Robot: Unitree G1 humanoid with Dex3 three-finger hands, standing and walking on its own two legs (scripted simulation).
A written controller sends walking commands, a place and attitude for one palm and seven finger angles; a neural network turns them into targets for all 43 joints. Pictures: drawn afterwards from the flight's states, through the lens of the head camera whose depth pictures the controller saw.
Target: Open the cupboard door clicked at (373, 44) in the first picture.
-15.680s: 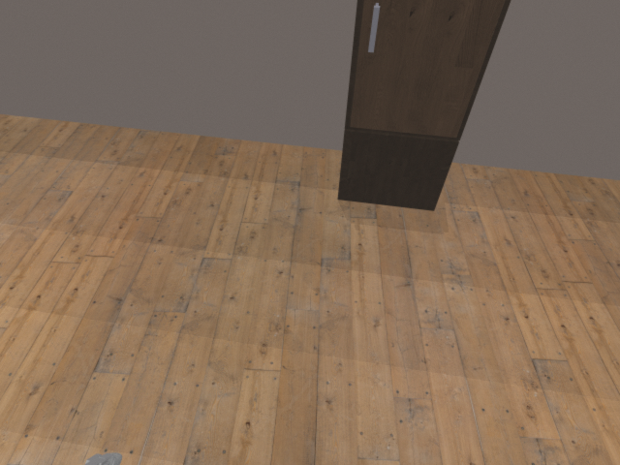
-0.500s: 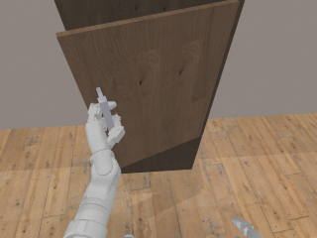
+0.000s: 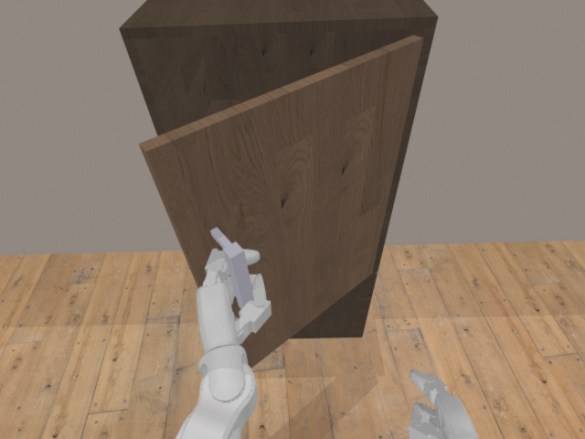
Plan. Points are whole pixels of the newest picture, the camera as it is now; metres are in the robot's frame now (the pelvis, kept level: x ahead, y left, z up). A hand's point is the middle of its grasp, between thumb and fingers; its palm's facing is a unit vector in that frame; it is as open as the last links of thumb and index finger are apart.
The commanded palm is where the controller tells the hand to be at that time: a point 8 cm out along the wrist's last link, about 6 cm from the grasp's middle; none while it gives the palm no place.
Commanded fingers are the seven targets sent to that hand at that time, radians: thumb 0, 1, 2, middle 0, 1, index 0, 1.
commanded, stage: open thumb and fingers to let go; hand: left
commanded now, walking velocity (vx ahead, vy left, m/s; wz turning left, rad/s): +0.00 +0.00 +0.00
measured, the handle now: (233, 272) +0.33 +0.09 +0.08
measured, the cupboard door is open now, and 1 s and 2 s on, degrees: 39 37 40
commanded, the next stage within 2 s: slide the hand sideways off the handle in 0.82 s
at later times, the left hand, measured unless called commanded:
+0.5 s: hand (252, 298) +0.29 +0.07 +0.07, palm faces +0.37 -0.93 -0.04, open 12.1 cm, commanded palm +0.25 +0.10 +0.07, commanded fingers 0.00 -0.50 0.30 -0.27 -1.00 -0.27 -1.00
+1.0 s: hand (255, 309) +0.28 +0.06 +0.07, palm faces +0.18 -0.98 -0.04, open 15.4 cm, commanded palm +0.24 +0.10 +0.07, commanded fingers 0.00 -0.50 0.30 -0.15 -0.30 -0.15 -0.30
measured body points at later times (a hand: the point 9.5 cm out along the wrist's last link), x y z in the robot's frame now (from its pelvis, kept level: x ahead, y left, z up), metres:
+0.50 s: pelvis -0.01 +0.00 -0.01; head +0.01 -0.03 +0.44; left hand +0.27 +0.11 +0.07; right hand +0.16 -0.22 -0.11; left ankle +0.04 +0.15 -0.70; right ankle -0.05 -0.06 -0.70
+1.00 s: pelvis -0.02 +0.01 -0.01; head -0.01 -0.01 +0.44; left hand +0.26 +0.11 +0.07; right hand +0.16 -0.20 -0.10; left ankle +0.04 +0.15 -0.70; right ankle -0.05 -0.06 -0.70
